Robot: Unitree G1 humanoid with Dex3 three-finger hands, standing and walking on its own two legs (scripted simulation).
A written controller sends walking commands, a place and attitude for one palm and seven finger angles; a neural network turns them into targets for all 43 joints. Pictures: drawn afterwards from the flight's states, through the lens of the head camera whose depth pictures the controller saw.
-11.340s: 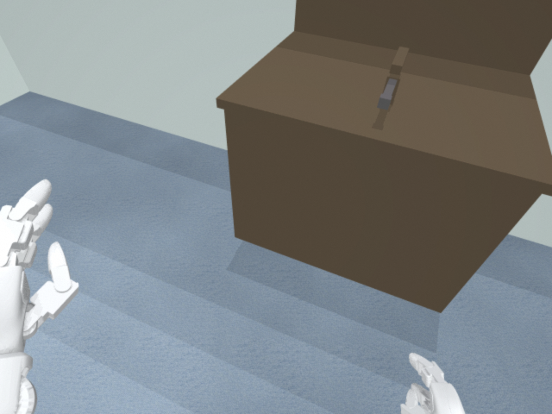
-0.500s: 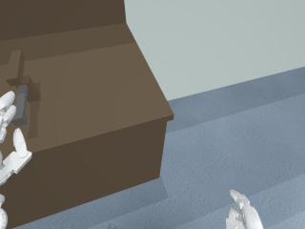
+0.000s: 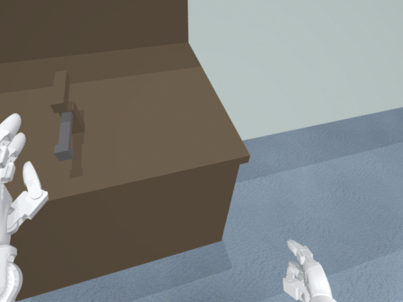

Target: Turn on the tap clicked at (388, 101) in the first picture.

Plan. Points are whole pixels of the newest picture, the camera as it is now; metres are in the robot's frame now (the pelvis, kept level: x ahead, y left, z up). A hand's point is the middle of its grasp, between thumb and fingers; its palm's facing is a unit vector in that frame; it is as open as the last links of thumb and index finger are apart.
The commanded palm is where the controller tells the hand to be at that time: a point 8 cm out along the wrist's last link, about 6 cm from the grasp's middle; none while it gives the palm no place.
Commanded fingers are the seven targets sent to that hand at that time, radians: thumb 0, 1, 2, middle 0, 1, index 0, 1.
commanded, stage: come to a stop and stand still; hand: left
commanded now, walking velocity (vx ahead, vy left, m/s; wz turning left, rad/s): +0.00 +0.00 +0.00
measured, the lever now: (63, 151) +0.38 +0.34 +0.06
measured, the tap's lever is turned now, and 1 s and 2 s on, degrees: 0 0 0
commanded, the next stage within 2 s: look again from close up in 0.28 s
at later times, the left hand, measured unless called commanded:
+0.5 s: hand (41, 211) +0.20 +0.25 +0.16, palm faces +0.42 -0.83 -0.37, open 7.5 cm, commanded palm +0.15 +0.28 +0.17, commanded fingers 0.00 0.90 0.90 -0.20 -0.30 -0.20 -0.30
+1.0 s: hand (54, 203) +0.22 +0.25 +0.14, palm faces +0.43 -0.84 -0.32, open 7.5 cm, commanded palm +0.15 +0.28 +0.16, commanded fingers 0.00 0.90 0.90 -0.20 -0.30 -0.20 -0.30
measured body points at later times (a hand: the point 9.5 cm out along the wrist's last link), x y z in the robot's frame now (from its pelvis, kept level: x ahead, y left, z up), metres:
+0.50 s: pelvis -0.01 +0.00 +0.00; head -0.01 +0.00 +0.45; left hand +0.17 +0.29 +0.18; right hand +0.16 -0.23 -0.08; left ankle +0.00 +0.09 -0.74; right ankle +0.02 -0.13 -0.74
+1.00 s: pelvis +0.00 -0.03 +0.00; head -0.01 -0.04 +0.44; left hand +0.19 +0.29 +0.16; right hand +0.19 -0.24 -0.09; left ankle +0.00 +0.09 -0.74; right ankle +0.02 -0.12 -0.74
